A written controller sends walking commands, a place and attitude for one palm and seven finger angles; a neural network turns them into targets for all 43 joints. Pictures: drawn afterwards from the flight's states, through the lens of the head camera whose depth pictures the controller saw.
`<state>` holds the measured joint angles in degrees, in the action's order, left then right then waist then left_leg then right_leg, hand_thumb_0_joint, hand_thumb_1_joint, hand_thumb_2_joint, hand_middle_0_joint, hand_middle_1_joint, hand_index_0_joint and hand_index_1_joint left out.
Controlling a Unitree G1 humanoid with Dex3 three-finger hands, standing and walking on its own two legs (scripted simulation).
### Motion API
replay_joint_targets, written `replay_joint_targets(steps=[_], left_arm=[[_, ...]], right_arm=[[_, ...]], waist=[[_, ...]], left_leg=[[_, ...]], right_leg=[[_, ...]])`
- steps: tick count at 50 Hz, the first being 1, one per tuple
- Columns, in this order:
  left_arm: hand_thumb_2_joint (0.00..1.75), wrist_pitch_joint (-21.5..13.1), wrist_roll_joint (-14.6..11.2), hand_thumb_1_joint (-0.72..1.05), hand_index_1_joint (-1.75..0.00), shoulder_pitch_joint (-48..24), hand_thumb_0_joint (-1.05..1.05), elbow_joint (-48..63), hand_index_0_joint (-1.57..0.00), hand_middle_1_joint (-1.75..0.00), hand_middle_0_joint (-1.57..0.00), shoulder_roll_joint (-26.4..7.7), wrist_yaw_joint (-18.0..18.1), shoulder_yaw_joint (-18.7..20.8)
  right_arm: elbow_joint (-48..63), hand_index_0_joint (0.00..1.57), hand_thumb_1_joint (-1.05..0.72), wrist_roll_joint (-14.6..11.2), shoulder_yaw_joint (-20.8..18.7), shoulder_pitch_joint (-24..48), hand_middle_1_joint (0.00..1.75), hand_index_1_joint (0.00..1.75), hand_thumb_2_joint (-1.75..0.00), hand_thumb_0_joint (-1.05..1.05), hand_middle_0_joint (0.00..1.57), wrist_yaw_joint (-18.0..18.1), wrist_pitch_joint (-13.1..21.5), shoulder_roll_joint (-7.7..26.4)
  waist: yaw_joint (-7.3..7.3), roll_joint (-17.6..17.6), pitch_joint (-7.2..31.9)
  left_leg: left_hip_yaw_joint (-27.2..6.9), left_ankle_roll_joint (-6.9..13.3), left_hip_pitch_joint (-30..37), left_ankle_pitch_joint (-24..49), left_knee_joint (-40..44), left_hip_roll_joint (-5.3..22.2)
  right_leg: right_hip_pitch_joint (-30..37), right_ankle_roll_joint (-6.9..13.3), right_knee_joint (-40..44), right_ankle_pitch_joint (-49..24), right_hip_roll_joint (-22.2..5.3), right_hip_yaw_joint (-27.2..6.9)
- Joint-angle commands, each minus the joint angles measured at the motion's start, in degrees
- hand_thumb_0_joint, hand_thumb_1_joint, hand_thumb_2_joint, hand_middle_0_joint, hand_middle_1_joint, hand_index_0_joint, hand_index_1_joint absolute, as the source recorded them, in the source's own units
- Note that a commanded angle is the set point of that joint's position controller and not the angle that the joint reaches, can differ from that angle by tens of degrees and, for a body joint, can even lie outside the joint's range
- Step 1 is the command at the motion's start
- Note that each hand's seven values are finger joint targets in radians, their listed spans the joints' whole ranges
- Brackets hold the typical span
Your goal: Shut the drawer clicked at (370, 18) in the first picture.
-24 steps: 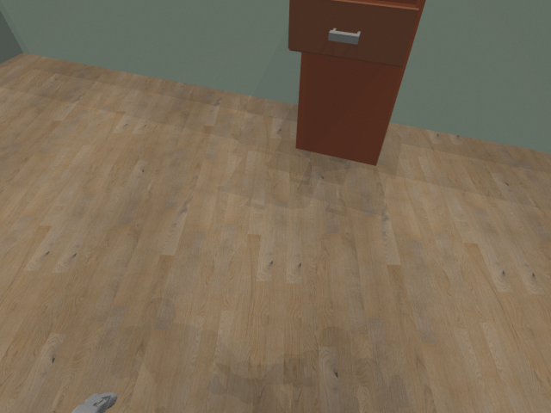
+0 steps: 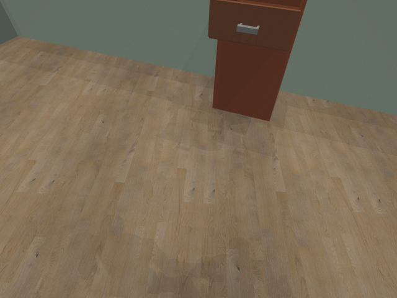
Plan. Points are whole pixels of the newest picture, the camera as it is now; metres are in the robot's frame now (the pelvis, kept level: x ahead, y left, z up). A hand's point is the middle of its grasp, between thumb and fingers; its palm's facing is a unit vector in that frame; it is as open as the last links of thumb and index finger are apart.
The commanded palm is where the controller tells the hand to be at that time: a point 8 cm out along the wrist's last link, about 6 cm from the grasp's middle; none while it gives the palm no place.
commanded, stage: stand and wait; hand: left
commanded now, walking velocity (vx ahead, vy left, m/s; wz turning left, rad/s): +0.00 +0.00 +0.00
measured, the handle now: (248, 27) +1.28 -0.16 +0.02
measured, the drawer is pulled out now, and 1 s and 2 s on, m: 0.30 0.30 0.30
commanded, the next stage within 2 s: look at it before walking up in 0.48 s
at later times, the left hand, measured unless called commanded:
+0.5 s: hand out of the picture +0.06 +0.25 -0.15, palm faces -0.03 -0.94 -0.33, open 7.4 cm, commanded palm none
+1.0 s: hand out of the picture +0.08 +0.25 -0.15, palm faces -0.03 -0.94 -0.34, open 7.4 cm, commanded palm none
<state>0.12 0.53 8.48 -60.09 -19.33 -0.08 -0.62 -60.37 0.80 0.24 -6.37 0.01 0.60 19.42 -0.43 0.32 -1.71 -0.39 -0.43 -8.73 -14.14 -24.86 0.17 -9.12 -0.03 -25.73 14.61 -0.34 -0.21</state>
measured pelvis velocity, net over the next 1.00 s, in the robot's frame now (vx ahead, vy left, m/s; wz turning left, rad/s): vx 0.00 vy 0.00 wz -0.01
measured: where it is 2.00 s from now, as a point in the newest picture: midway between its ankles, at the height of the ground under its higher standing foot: outside the picture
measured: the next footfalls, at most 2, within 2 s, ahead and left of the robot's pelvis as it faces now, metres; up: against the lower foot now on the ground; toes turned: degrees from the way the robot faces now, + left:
left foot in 1.96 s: +0.42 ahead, +0.03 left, +0.00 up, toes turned -6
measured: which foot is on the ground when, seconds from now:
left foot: down 0.00-1.00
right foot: down 0.00-1.00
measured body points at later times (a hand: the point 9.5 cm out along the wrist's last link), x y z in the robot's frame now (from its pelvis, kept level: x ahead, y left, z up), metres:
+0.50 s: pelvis -0.01 +0.00 +0.00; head -0.01 +0.00 +0.45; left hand +0.07 +0.30 -0.13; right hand +0.06 -0.29 -0.13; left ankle -0.01 +0.13 -0.74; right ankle -0.01 -0.12 -0.74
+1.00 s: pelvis +0.00 +0.00 +0.00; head +0.00 +0.00 +0.45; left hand +0.08 +0.30 -0.13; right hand +0.09 -0.29 -0.13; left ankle -0.01 +0.13 -0.74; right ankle -0.01 -0.12 -0.74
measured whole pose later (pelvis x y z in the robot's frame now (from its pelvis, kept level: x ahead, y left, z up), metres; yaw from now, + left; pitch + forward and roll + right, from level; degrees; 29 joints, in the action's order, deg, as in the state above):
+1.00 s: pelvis +0.00 +0.00 +0.00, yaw -1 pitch -2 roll +0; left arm -0.5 0.6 7.5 -62.7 -19.5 -0.1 -0.7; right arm -63.8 0.5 0.4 -5.8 -0.2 1.1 19.5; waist -0.3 0.2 -1.7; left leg 0.1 -0.4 -7.2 -12.2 -21.2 0.3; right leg -7.9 -0.1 -22.3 12.6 -0.2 -0.7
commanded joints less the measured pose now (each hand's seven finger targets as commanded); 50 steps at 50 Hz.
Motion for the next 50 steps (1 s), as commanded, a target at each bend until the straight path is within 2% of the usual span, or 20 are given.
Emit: replay_joint_targets(steps=[1,5,11,14,20,28,31,39,41,50], left_arm=[[0.90,-1.5,0.0,0.90,-0.30,-3.4,0.00,3.9,-0.20,-0.30,-0.20,-12.2,0.7,2.8],[0.90,-1.5,-0.1,0.90,-0.30,-3.4,0.00,2.9,-0.20,-0.30,-0.20,-12.3,0.7,2.6],[0.90,-1.4,0.0,0.90,-0.30,-3.4,0.00,2.1,-0.20,-0.30,-0.20,-12.5,0.6,2.6],[0.90,-1.3,0.1,0.90,-0.30,-3.3,0.00,1.9,-0.20,-0.30,-0.20,-12.3,0.5,2.5],[0.90,-1.4,0.0,0.90,-0.30,-3.2,0.00,1.8,-0.20,-0.30,-0.20,-12.3,0.6,2.4],[0.90,-1.4,0.1,0.90,-0.30,-3.3,0.00,1.5,-0.20,-0.30,-0.20,-12.3,0.6,2.4],[0.90,-1.4,0.2,0.90,-0.30,-3.1,0.00,1.6,-0.20,-0.30,-0.20,-12.1,0.6,2.4],[0.90,-1.7,0.1,0.90,-0.30,-3.0,0.00,1.3,-0.20,-0.30,-0.20,-12.1,0.7,2.4],[0.90,-1.6,0.1,0.90,-0.30,-3.0,0.00,1.2,-0.20,-0.30,-0.20,-12.1,0.7,2.4],[0.90,-1.7,0.1,0.90,-0.30,-3.1,0.00,1.2,-0.20,-0.30,-0.20,-12.3,0.8,2.4]], right_arm=[[3.4,0.20,-0.90,-0.2,-2.6,3.5,0.30,0.30,-0.90,0.00,0.20,0.9,1.4,11.7],[2.3,0.20,-0.90,-0.2,-2.5,3.1,0.30,0.30,-0.90,0.00,0.20,0.9,1.4,11.9],[1.3,0.20,-0.90,-0.3,-2.4,2.5,0.30,0.30,-0.90,0.00,0.20,0.7,1.2,12.0],[0.9,0.20,-0.90,-0.2,-2.4,2.0,0.30,0.30,-0.90,0.00,0.20,0.7,1.3,12.0],[0.4,0.20,-0.90,-0.3,-2.4,2.0,0.30,0.30,-0.90,0.00,0.20,0.6,1.5,12.1],[0.1,0.20,-0.90,-0.3,-2.4,2.0,0.30,0.30,-0.90,0.00,0.20,0.6,1.4,12.0],[0.2,0.20,-0.90,-0.3,-2.5,2.1,0.30,0.30,-0.90,0.00,0.20,0.6,1.4,12.1],[0.1,0.20,-0.90,-0.4,-2.4,2.3,0.30,0.30,-0.90,0.00,0.20,0.7,1.6,12.1],[0.1,0.20,-0.90,-0.4,-2.4,2.6,0.30,0.30,-0.90,0.00,0.20,0.8,1.5,12.2],[0.1,0.20,-0.90,-0.4,-2.3,2.9,0.30,0.30,-0.90,0.00,0.20,0.8,1.5,12.2]], waist=[[0.33,-0.4,4.5],[0.39,0.2,3.8],[0.27,0.4,1.4],[0.40,0.5,1.9],[0.31,-0.2,2.8],[0.40,0.3,2.0],[0.33,-0.6,2.1],[0.46,-0.1,5.3],[0.37,-0.3,4.2],[0.44,0.1,3.8]], left_leg=[[-4.6,2.4,1.2,10.9,4.2,6.3],[-4.7,2.3,1.0,10.1,4.9,6.4],[-5.1,2.2,-0.6,5.3,6.3,6.2],[-5.3,2.2,-0.6,4.9,6.6,6.3],[-5.4,2.2,0.0,6.6,6.8,6.5],[-5.3,2.1,-0.1,5.7,7.0,6.5],[-5.4,2.2,0.1,6.1,7.1,6.7],[-4.8,2.1,2.4,12.3,6.2,7.1],[-4.8,2.1,2.4,12.4,6.4,7.1],[-4.5,2.0,3.0,13.0,6.8,7.1]], right_leg=[[0.5,2.0,5.0,-10.4,-6.4,-5.4],[0.4,2.0,5.7,-9.8,-6.6,-5.6],[-1.3,2.0,7.6,-3.1,-6.3,-6.4],[-1.3,1.9,7.8,-2.2,-6.3,-6.7],[-0.6,1.8,7.3,-4.7,-6.4,-6.2],[-1.5,1.8,7.8,-3.7,-6.4,-6.5],[-1.4,1.7,7.6,-4.5,-6.2,-6.3],[1.2,1.7,6.3,-11.9,-6.5,-5.8],[0.6,1.7,6.4,-11.8,-6.4,-5.6],[1.1,1.6,7.0,-13.0,-6.6,-5.7]])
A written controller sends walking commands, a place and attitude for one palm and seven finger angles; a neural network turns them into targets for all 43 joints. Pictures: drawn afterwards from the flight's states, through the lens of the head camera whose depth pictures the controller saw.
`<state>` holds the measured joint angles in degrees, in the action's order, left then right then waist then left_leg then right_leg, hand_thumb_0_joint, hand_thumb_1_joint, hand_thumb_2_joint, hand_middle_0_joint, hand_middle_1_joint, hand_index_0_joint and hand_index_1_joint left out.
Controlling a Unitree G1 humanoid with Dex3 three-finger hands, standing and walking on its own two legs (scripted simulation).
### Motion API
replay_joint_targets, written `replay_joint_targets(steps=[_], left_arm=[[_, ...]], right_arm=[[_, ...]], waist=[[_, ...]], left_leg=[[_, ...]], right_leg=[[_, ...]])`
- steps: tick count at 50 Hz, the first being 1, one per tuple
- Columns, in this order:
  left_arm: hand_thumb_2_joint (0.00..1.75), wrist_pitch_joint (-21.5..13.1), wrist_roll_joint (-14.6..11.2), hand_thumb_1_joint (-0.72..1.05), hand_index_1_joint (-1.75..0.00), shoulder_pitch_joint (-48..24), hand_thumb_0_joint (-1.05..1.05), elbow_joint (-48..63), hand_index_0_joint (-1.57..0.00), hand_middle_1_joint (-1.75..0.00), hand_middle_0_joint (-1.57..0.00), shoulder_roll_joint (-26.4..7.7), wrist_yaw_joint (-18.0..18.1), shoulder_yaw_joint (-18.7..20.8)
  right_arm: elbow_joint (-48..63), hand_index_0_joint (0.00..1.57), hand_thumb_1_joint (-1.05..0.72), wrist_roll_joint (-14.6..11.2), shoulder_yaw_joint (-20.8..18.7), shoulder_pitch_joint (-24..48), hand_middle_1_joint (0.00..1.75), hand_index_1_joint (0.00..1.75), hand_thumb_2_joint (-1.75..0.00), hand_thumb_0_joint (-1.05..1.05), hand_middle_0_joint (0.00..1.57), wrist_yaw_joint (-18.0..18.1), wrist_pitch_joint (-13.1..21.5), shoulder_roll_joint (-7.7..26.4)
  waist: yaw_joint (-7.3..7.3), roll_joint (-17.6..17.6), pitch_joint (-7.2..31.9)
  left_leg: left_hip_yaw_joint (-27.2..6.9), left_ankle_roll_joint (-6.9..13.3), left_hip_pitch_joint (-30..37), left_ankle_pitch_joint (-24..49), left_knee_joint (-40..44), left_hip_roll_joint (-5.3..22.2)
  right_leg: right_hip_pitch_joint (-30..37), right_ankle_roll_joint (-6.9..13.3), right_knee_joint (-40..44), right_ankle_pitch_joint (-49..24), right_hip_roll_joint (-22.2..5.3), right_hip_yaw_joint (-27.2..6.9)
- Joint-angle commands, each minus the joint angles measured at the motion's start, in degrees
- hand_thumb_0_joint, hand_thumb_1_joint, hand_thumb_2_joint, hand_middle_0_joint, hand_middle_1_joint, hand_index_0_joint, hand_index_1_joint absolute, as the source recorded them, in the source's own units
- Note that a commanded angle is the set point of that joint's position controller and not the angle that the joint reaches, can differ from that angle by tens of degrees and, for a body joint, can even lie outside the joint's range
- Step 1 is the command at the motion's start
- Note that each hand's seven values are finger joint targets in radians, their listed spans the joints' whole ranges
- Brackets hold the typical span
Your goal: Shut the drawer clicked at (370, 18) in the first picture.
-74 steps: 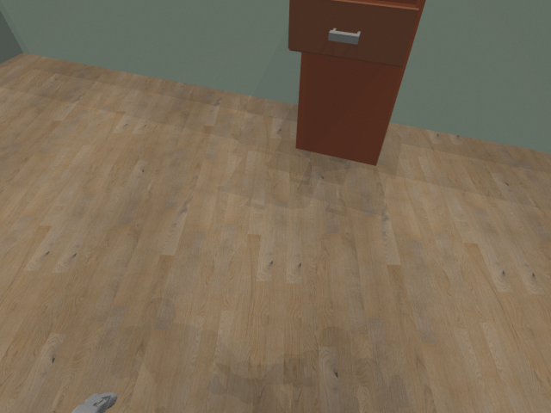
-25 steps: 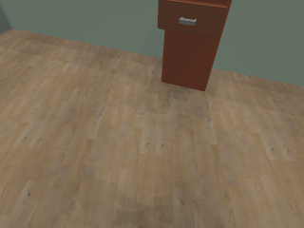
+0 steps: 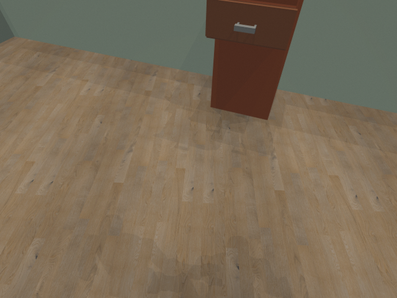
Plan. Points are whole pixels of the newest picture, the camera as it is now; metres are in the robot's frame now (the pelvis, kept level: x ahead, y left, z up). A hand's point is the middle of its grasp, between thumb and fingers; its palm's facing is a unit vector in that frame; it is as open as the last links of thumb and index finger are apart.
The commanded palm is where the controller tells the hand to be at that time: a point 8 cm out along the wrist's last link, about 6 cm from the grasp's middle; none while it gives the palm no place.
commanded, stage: look at it before walking up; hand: left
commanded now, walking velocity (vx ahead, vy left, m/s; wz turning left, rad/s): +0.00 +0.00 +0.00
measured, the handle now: (245, 27) +1.28 -0.15 +0.02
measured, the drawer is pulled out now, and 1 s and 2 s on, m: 0.30 0.30 0.30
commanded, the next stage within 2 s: walk to a spot facing it in 0.06 s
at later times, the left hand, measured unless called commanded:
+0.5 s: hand out of the picture +0.05 +0.19 -0.19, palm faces -0.10 -0.97 -0.21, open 7.4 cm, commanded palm none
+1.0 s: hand (142, 287) +0.19 +0.16 -0.20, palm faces -0.12 -0.98 -0.15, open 7.4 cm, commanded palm none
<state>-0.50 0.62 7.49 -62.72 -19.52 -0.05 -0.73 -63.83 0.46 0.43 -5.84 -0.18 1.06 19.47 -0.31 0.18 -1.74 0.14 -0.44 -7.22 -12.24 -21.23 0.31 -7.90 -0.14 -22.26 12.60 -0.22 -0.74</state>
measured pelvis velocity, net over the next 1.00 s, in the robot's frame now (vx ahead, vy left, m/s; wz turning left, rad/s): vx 0.27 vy -0.02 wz -0.23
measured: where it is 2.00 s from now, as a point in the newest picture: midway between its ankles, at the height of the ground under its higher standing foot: (233, 220)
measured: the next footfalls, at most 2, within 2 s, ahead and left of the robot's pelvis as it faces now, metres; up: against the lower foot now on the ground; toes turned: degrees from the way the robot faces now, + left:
left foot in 0.96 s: +0.42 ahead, +0.03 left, +0.00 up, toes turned -6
right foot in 1.58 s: +0.58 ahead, -0.26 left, +0.00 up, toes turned -34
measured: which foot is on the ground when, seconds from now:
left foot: down 0.00-0.56, up 0.58-0.94, down 0.96-1.00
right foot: down 0.00-0.96, up 0.98-1.00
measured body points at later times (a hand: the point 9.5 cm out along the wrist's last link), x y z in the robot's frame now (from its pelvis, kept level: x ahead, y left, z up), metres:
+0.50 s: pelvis +0.05 -0.01 -0.02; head +0.05 -0.02 +0.43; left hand +0.06 +0.24 -0.17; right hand +0.03 -0.27 -0.17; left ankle -0.01 +0.12 -0.75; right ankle +0.01 -0.11 -0.74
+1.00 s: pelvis +0.27 -0.02 -0.04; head +0.30 -0.01 +0.41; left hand +0.20 +0.21 -0.19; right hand +0.35 -0.26 -0.17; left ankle +0.38 +0.04 -0.75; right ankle +0.04 -0.10 -0.71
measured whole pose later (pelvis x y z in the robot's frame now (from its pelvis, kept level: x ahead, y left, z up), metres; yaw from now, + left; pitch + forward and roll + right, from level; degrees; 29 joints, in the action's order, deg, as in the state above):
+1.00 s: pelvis +0.27 -0.02 -0.04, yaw -13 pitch -1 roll -1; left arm -3.4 0.7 27.8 -67.1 -7.7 1.3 2.0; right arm -56.1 1.4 -1.6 -4.8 -1.1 4.7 8.1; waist -1.7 1.4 -4.0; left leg 8.1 3.9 -27.5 -11.3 -39.9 2.2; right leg 0.1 2.0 -43.0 30.6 1.4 -3.0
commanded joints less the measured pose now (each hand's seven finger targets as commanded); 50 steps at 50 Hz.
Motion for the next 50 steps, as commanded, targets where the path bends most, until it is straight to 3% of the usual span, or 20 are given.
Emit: replay_joint_targets(steps=[1,8,10,13,17,22,24,26,27,28,29,31,32,37,42,45,47,48,49,50], left_arm=[[0.90,-1.1,0.1,0.90,-0.30,-2.1,0.00,3.9,-0.20,-0.30,-0.20,-12.1,0.7,2.6],[0.90,-1.1,0.0,0.90,-0.30,-2.1,0.00,3.8,-0.20,-0.30,-0.20,-12.2,0.8,2.6],[0.90,0.1,0.0,0.90,-0.30,1.9,0.00,2.2,-0.20,-0.30,-0.20,-5.2,0.9,1.2],[0.90,1.1,0.5,0.90,-0.30,4.1,0.00,2.6,-0.20,-0.30,-0.20,-5.6,0.0,1.8],[0.90,1.0,0.7,0.90,-0.30,6.1,0.00,4.6,-0.20,-0.30,-0.20,-4.9,-0.9,2.9],[0.90,-0.8,0.6,0.90,-0.30,5.5,0.00,7.5,-0.20,-0.30,-0.20,0.4,-1.4,3.1],[0.90,-1.4,0.5,0.90,-0.30,5.3,0.00,8.1,-0.20,-0.30,-0.20,1.5,-1.5,3.3],[0.90,-1.9,0.8,0.90,-0.30,14.5,0.00,4.6,-0.20,-0.30,-0.20,2.0,-1.5,4.0],[0.90,-2.6,1.2,0.90,-0.30,24.3,0.00,1.4,-0.20,-0.30,-0.20,-2.5,-0.8,5.2],[0.90,-3.0,0.4,0.90,-0.30,33.0,0.00,-1.5,-0.20,-0.30,-0.20,-6.2,0.2,5.8],[0.90,-3.2,0.1,0.90,-0.30,34.4,0.00,-2.6,-0.20,-0.30,-0.20,-4.6,1.0,5.3],[0.90,-3.1,0.4,0.90,-0.30,30.0,0.00,-1.5,-0.20,-0.30,-0.20,-0.6,1.5,4.6],[0.90,-3.2,0.8,0.90,-0.30,27.8,0.00,-0.7,-0.20,-0.30,-0.20,0.3,1.6,4.1],[0.90,-4.3,0.8,0.90,-0.30,23.4,0.00,-0.2,-0.20,-0.30,-0.20,3.3,1.8,3.2],[0.90,-4.4,0.6,0.90,-0.30,23.3,0.00,-1.3,-0.20,-0.30,-0.20,3.3,2.2,3.5],[0.90,-4.5,0.6,0.90,-0.30,22.3,0.00,-1.5,-0.20,-0.30,-0.20,1.8,2.4,4.2],[0.90,-4.6,0.3,0.90,-0.30,21.4,0.00,-1.0,-0.20,-0.30,-0.20,2.2,2.2,4.6],[0.90,-4.3,-0.4,0.90,-0.30,26.0,0.00,-0.6,-0.20,-0.30,-0.20,5.2,1.6,4.7],[0.90,-4.4,-0.7,0.90,-0.30,26.8,0.00,0.5,-0.20,-0.30,-0.20,7.7,1.1,4.0],[0.90,-4.1,-0.1,0.90,-0.30,22.9,0.00,1.7,-0.20,-0.30,-0.20,6.6,1.2,4.1]], right_arm=[[3.7,0.20,-0.90,-0.1,-2.6,2.5,0.30,0.30,-0.90,0.00,0.20,1.0,1.0,12.2],[3.7,0.20,-0.90,-0.1,-2.5,2.8,0.30,0.30,-0.90,0.00,0.20,1.0,1.0,12.1],[2.1,0.20,-0.90,0.4,-0.8,-1.1,0.30,0.30,-0.90,0.00,0.20,0.7,0.0,5.0],[2.3,0.20,-0.90,0.9,-1.5,-3.0,0.30,0.30,-0.90,0.00,0.20,0.4,-0.7,5.3],[3.4,0.20,-0.90,1.0,-2.7,-5.7,0.30,0.30,-0.90,0.00,0.20,0.4,-0.4,6.2],[3.0,0.20,-0.90,0.6,-4.4,-13.2,0.30,0.30,-0.90,0.00,0.20,1.0,1.3,7.3],[2.5,0.20,-0.90,0.8,-4.3,-14.8,0.30,0.30,-0.90,0.00,0.20,1.1,1.7,5.5],[3.1,0.20,-0.90,0.8,-3.9,-11.5,0.30,0.30,-0.90,0.00,0.20,1.1,1.7,3.7],[5.2,0.20,-0.90,0.2,-3.2,-8.6,0.30,0.30,-0.90,0.00,0.20,0.8,2.1,0.1],[8.7,0.20,-0.90,0.3,-2.4,-2.1,0.30,0.30,-0.90,0.00,0.20,0.4,2.9,-2.2],[8.8,0.20,-0.90,0.5,-2.9,-0.4,0.30,0.30,-0.90,0.00,0.20,0.6,3.0,-0.6],[8.1,0.20,-0.90,0.6,-3.1,0.6,0.30,0.30,-0.90,0.00,0.20,0.4,2.9,-2.9],[7.6,0.20,-0.90,0.8,-3.0,-0.3,0.30,0.30,-0.90,0.00,0.20,0.1,2.6,-3.8],[7.8,0.20,-0.90,0.5,-3.5,-2.0,0.30,0.30,-0.90,0.00,0.20,-1.1,0.9,-6.1],[10.4,0.20,-0.90,-0.2,-3.1,3.2,0.30,0.30,-0.90,0.00,0.20,-1.9,1.8,-7.4],[9.0,0.20,-0.90,0.0,-3.7,-2.7,0.30,0.30,-0.90,0.00,0.20,-1.0,2.6,-6.1],[4.0,0.20,-0.90,0.8,-4.9,-19.5,0.30,0.30,-0.90,0.00,0.20,0.1,3.0,-1.8],[2.7,0.20,-0.90,1.8,-6.2,-25.3,0.30,0.30,-0.90,0.00,0.20,0.7,3.0,3.7],[2.3,0.20,-0.90,1.4,-6.7,-27.1,0.30,0.30,-0.90,0.00,0.20,0.8,2.8,6.6],[3.6,0.20,-0.90,0.5,-6.1,-21.2,0.30,0.30,-0.90,0.00,0.20,0.8,2.4,4.6]], waist=[[0.25,0.1,4.0],[0.25,0.0,3.7],[0.27,0.7,4.5],[0.02,0.8,-1.1],[0.29,-0.7,-6.9],[2.47,-10.3,-6.0],[2.35,-9.8,-5.9],[-2.69,-3.9,-2.6],[-6.74,11.0,0.9],[-9.01,20.7,-0.8],[-8.96,16.2,-2.2],[-6.45,3.2,-5.5],[-4.81,2.2,-5.6],[-0.15,6.0,-6.5],[-0.95,8.0,-7.9],[2.11,7.3,-3.1],[8.92,3.6,6.5],[8.96,-9.9,15.0],[7.16,-17.8,16.7],[5.41,-10.0,9.5]], left_leg=[[-4.9,2.0,1.7,11.3,3.1,7.0],[-4.9,1.9,2.0,11.4,3.4,6.9],[-2.9,0.7,2.3,3.8,2.1,6.6],[-2.4,1.1,-2.2,-14.6,1.6,6.0],[-4.2,2.9,-5.2,-23.1,1.3,8.0],[-13.1,9.8,5.8,-11.4,6.0,19.1],[-9.6,10.2,6.5,3.1,2.2,19.5],[0.7,5.4,-4.8,7.6,-11.9,13.9],[8.7,1.5,-20.5,2.3,-30.6,7.0],[9.1,-0.1,-33.6,-19.5,-42.4,1.3],[2.7,0.6,-35.5,-19.3,-46.7,3.4],[2.3,0.3,-38.3,-14.2,-48.9,6.3],[2.5,-0.2,-37.5,-12.3,-47.6,6.8],[5.5,-1.7,-32.0,-0.5,-40.0,6.0],[7.8,-0.2,-24.6,5.1,-23.7,4.5],[9.1,2.0,-11.8,4.1,-16.7,0.7],[4.8,3.7,8.2,7.3,-11.7,2.6],[-12.5,8.0,21.6,6.7,-9.7,15.7],[-31.3,12.7,21.9,4.0,2.3,27.3],[-31.8,14.5,12.7,-8.0,7.2,27.9]], right_leg=[[-0.1,1.8,3.4,-11.3,-6.7,-5.2],[0.2,1.7,4.0,-11.7,-6.8,-5.3],[-0.4,1.0,3.4,-3.4,-6.1,-5.4],[-6.2,2.2,4.3,15.6,-4.7,-8.0],[-12.8,3.6,-0.2,20.6,-2.2,-8.7],[-23.2,1.7,-18.4,13.6,0.8,1.9],[-22.1,1.5,-17.4,15.6,-1.1,2.7],[-2.6,3.0,-6.0,6.0,-0.5,3.6],[12.6,6.6,1.3,1.6,-9.6,-13.3],[17.6,11.1,6.4,-14.0,-20.0,-31.4],[17.2,12.0,4.9,-22.9,-19.8,-31.2],[15.0,14.4,3.8,-25.9,-18.9,-25.1],[12.9,13.4,4.2,-23.8,-17.5,-21.5],[3.2,10.0,10.0,-22.0,-10.9,-10.2],[2.4,8.1,11.0,-26.8,-9.2,-6.3],[4.3,7.5,1.5,-42.0,-9.5,-5.2],[-0.8,5.2,-19.2,-36.4,-6.9,-3.4],[-11.8,3.3,-36.4,-11.2,0.2,1.2],[-20.3,3.2,-54.3,18.4,5.0,-0.1],[-23.1,4.1,-58.8,17.3,0.5,-3.1]])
